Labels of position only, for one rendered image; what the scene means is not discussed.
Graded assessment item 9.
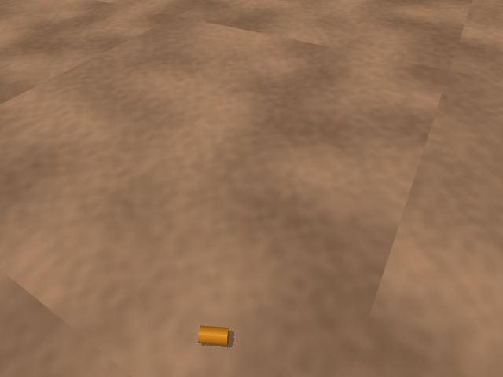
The can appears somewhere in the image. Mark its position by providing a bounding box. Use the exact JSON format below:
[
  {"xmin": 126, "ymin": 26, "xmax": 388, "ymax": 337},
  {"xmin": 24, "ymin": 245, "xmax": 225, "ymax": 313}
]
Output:
[{"xmin": 198, "ymin": 326, "xmax": 229, "ymax": 346}]

